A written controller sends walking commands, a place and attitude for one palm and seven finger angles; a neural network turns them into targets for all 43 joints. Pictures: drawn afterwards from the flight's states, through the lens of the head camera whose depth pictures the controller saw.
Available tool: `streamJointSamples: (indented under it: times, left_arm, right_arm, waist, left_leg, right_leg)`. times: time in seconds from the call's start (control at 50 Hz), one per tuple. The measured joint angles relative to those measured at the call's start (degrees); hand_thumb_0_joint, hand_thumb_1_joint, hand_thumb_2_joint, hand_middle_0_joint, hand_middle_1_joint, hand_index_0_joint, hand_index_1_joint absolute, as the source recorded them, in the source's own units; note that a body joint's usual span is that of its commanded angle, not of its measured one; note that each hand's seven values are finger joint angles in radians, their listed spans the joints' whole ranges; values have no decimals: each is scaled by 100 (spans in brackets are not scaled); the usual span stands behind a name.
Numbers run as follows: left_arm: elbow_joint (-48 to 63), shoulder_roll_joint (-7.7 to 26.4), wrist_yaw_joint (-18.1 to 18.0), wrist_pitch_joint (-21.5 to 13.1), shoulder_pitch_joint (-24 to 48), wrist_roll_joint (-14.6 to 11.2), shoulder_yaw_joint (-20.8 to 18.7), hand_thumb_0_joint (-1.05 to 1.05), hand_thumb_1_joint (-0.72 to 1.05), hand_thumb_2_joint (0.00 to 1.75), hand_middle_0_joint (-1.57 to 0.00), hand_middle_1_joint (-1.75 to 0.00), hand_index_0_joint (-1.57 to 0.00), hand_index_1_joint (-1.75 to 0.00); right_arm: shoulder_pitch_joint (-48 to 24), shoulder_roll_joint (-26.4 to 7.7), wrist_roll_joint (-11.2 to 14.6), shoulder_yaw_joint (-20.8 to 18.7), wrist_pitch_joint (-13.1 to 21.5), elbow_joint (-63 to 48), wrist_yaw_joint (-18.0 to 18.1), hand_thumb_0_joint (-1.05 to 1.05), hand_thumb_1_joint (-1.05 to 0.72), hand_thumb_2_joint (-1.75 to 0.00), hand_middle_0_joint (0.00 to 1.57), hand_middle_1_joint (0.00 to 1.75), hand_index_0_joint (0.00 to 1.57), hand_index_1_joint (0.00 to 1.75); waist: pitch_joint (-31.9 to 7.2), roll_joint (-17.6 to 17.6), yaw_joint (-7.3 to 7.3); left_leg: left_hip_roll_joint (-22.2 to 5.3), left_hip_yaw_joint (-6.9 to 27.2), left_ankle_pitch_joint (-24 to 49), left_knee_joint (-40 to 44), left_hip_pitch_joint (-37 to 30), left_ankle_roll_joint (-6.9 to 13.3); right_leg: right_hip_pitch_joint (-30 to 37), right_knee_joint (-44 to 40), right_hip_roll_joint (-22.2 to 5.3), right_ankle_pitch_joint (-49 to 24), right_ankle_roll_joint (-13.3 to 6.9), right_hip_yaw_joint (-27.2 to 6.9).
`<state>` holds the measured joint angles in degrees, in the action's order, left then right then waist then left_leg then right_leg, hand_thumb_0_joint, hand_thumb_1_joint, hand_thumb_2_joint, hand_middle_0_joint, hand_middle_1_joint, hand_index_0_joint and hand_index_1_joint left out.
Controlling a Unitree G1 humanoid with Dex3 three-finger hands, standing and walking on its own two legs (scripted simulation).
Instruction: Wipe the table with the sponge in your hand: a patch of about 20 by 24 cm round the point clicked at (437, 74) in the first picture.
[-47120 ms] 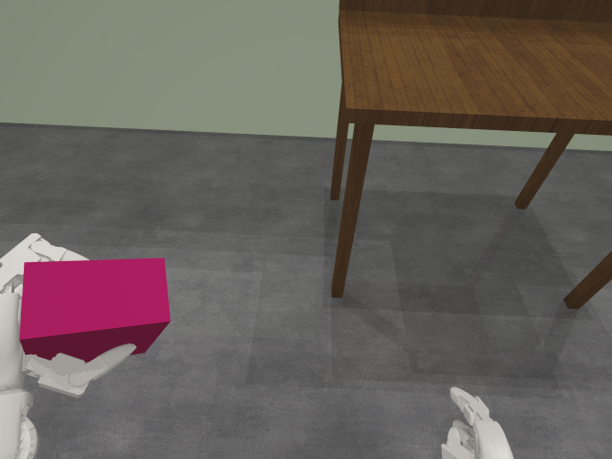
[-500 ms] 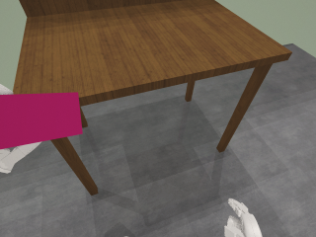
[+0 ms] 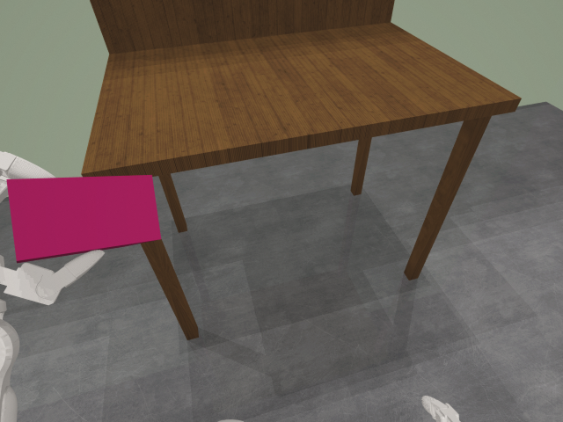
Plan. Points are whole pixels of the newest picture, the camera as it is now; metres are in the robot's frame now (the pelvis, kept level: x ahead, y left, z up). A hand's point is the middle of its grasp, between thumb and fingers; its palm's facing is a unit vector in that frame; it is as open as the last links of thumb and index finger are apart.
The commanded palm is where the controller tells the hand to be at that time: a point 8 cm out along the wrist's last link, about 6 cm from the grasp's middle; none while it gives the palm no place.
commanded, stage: stop stepping back and stand still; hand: left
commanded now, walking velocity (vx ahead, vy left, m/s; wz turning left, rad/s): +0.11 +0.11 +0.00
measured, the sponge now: (98, 219) +0.25 +0.20 +0.23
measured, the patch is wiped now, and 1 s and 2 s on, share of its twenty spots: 0.95 0.95 0.95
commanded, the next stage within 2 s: stand and wait in 0.14 s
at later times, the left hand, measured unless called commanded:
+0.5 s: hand (70, 196) +0.26 +0.23 +0.26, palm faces +0.43 -0.82 -0.38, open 10.2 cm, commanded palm +0.20 +0.29 +0.29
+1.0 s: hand (35, 200) +0.25 +0.25 +0.27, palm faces +0.45 -0.79 -0.41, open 10.2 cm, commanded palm +0.19 +0.30 +0.29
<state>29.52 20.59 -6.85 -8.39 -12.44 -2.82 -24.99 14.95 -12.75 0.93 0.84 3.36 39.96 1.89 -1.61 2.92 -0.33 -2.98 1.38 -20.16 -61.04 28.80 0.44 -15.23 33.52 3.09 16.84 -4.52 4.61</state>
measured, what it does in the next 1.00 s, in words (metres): steps on the spot: left foot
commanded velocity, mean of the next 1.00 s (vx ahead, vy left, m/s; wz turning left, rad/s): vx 0.01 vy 0.00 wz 0.00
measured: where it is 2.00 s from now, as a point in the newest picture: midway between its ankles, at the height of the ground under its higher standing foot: outside the picture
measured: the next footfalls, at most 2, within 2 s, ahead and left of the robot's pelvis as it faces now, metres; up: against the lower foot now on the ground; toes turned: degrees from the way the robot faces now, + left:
left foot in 0.16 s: +0.08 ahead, +0.14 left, +0.00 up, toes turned +1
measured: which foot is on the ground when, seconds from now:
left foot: up 0.00-0.14, down 0.16-1.00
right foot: down 0.00-1.00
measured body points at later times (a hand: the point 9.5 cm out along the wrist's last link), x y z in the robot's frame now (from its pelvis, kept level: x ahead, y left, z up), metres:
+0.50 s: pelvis +0.03 +0.01 +0.00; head +0.05 +0.01 +0.45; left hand +0.23 +0.27 +0.28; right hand +0.19 -0.22 -0.09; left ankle +0.04 +0.14 -0.73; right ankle +0.02 -0.07 -0.73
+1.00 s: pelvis +0.02 +0.03 +0.01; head +0.05 +0.03 +0.46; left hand +0.22 +0.29 +0.29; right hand +0.20 -0.21 -0.06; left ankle +0.04 +0.14 -0.73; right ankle +0.02 -0.07 -0.73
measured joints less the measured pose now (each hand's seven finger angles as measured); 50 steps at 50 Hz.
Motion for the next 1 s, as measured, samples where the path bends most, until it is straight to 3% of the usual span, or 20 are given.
streamJointSamples:
  times: [0.04, 0.12, 0.16, 0.2, 0.24, 0.26, 0.3, 0.38, 0.42, 0.46, 0.52, 0.66, 0.74, 0.82, 1.0]
  left_arm:
    - [241, 25, 60, -52, -233, 5, 38, -1, -56, 109, -72, -131, -75, -137]
    - [833, 385, -20, -216, -536, 2, -78, -1, -56, 109, -72, -131, -75, -137]
    - [1020, 539, -98, -321, -496, -24, -170, -1, -56, 109, -73, -131, -75, -137]
    - [918, 641, -174, -382, -228, -30, -270, -1, -56, 109, -73, -131, -75, -137]
    - [571, 670, -231, -323, 74, -31, -350, -1, -56, 109, -73, -131, -75, -137]
    - [356, 645, -247, -261, 215, -26, -377, -1, -56, 109, -73, -131, -75, -137]
    - [-43, 538, -241, -123, 430, -5, -399, -1, -56, 109, -72, -131, -75, -137]
    - [-152, 255, -143, 26, 268, -40, -323, -1, -56, 109, -72, -131, -75, -137]
    - [136, 150, -89, 5, -33, -37, -256, -1, -56, 109, -72, -131, -75, -138]
    - [523, 138, -71, -57, -326, -29, -177, -1, -56, 109, -72, -131, -75, -138]
    - [1007, 332, -68, -144, -571, -10, -131, -1, -56, 109, -72, -131, -75, -137]
    - [1029, 797, -162, -224, -425, 7, -586, -1, -56, 109, -73, -131, -75, -137]
    - [661, 723, -166, -152, -339, -43, -668, -1, -56, 109, -72, -131, -75, -137]
    - [608, 509, -120, -30, -571, -62, -507, -1, -56, 109, -72, -131, -75, -137]
    - [1027, 502, -124, -137, -775, -28, -294, -1, -56, 109, -72, -131, -75, -137]
  right_arm:
    - [-74, 57, 13, -25, 1, -97, -5, 2, -90, -90, 20, 30, 21, 30]
    - [-120, 80, -2, -26, 150, -410, 71, 2, -90, -90, 20, 30, 21, 30]
    - [-109, -60, -19, -48, 249, -570, 128, 1, -90, -90, 20, 30, 21, 30]
    - [-240, -72, 16, -97, 256, -536, 191, 1, -90, -90, 20, 30, 21, 30]
    - [-310, -6, 65, -90, 217, -497, 205, 1, -90, -90, 20, 30, 20, 30]
    - [-311, 13, 79, -67, 198, -498, 201, 1, -91, -90, 20, 30, 20, 30]
    - [-287, 17, 89, -22, 172, -500, 175, 1, -91, -90, 20, 30, 20, 30]
    - [-288, 93, 110, 21, 112, -362, -16, 1, -91, -90, 20, 30, 20, 30]
    - [-273, 123, 87, 46, 127, -413, -64, 1, -91, -90, 20, 30, 21, 30]
    - [-258, 87, 34, 61, 188, -524, -65, 1, -90, -90, 20, 30, 21, 30]
    - [-313, 110, 31, 9, 230, -538, -22, 1, -90, -90, 20, 30, 21, 30]
    - [-506, 134, 59, 1, 189, -539, -30, 1, -90, -90, 20, 30, 21, 30]
    - [-634, 88, 82, -28, 78, -570, -65, 1, -90, -90, 20, 30, 21, 30]
    - [-624, 29, 70, -61, 44, -659, -48, 1, -90, -90, 20, 30, 21, 30]
    - [-510, 11, -8, -51, 145, -637, 59, 1, -91, -90, 20, 30, 20, 30]
  waist:
    - [71, -152, 28]
    - [165, -460, 65]
    - [95, -298, 86]
    - [141, -263, 60]
    - [141, -301, -28]
    - [130, -256, -33]
    - [134, -50, 12]
    - [167, -26, 32]
    - [256, -154, 32]
    - [361, -180, 77]
    - [453, -277, 90]
    - [540, -157, 79]
    - [477, -63, 140]
    - [377, -58, 182]
    - [354, -218, 12]
  left_leg:
    - [17, -170, 212, 188, 11, 18]
    - [27, -543, 235, 1946, -657, 108]
    - [-48, -383, 48, 2802, -1024, 172]
    - [-59, -374, 612, 2710, -955, -6]
    - [-26, -461, 628, 2595, -976, -134]
    - [-31, -444, 581, 2548, -981, -177]
    - [-102, -300, 366, 2353, -937, -164]
    - [2, -196, -14, 1416, -696, -58]
    - [75, -297, 84, 1675, -816, -15]
    - [65, -304, 832, 2413, -1087, 34]
    - [77, -332, 309, 2756, -1260, -101]
    - [-29, -277, 329, 2810, -1255, -171]
    - [-43, -306, 393, 2814, -1262, -149]
    - [-21, -356, 408, 3005, -1342, -118]
    - [21, -367, 608, 3135, -1287, -54]
  right_leg:
    - [93, -214, -55, -103, 10, -74]
    - [109, -232, -205, -133, 54, -224]
    - [-48, 63, -114, 48, 99, -172]
    - [-207, 543, -114, 542, 230, -212]
    - [-244, 773, -158, 930, 312, -316]
    - [-184, 673, -160, 759, 287, -290]
    - [-13, 408, -89, 211, 172, -132]
    - [199, 27, -44, 216, 55, -99]
    - [248, -129, -87, 144, 75, -192]
    - [230, -120, -72, 156, 124, -208]
    - [108, 39, -90, 279, 193, -236]
    - [286, -391, 23, 85, 167, -195]
    - [356, -546, 38, -12, 171, -226]
    - [367, -632, 16, -76, 219, -270]
    - [331, -792, -23, -278, 270, -275]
